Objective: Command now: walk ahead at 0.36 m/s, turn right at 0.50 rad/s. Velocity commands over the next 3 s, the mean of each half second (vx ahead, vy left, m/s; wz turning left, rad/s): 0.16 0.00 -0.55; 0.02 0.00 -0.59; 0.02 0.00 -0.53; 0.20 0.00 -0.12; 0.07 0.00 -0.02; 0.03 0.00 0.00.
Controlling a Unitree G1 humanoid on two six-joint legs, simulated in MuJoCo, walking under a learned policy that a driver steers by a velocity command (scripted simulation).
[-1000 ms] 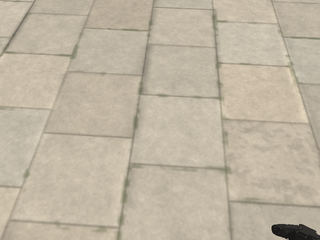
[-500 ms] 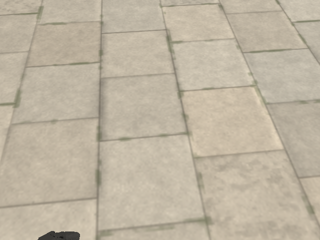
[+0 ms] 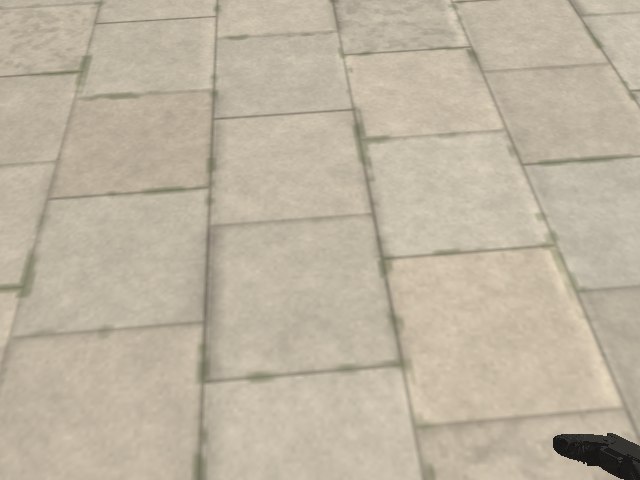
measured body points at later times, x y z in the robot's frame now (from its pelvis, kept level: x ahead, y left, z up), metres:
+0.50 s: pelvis +0.12 +0.00 -0.01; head +0.15 -0.03 +0.44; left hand +0.37 +0.22 -0.09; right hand +0.15 -0.31 -0.13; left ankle +0.16 +0.14 -0.74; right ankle +0.12 -0.11 -0.74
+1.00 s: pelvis +0.15 +0.01 -0.01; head +0.18 +0.00 +0.44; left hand +0.46 +0.15 -0.10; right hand +0.10 -0.31 -0.10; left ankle +0.23 +0.10 -0.74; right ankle +0.11 -0.10 -0.72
